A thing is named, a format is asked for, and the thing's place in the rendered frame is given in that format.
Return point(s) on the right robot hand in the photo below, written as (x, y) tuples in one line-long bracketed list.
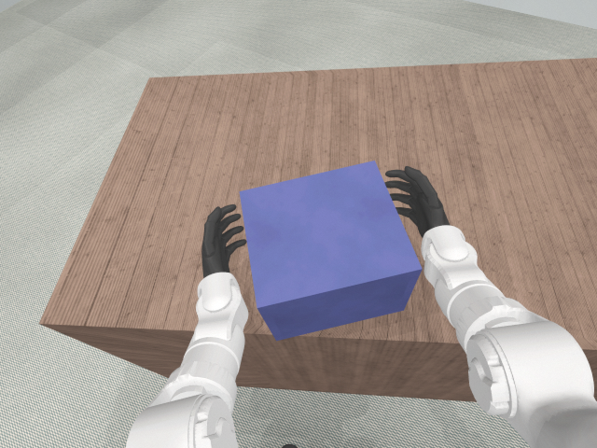
[(426, 210)]

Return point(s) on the left robot upper arm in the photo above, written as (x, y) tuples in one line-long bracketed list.
[(201, 421)]

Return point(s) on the robot right forearm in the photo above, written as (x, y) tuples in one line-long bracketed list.
[(469, 300)]

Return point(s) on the carton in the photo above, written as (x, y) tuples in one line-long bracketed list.
[(327, 250)]

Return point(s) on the robot left forearm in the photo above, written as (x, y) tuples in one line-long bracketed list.
[(213, 357)]

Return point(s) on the right robot upper arm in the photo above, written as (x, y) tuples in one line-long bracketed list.
[(535, 377)]

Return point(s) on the pedestal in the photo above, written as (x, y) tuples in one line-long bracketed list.
[(510, 148)]

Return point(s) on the left robot hand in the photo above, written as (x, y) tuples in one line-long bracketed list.
[(214, 252)]

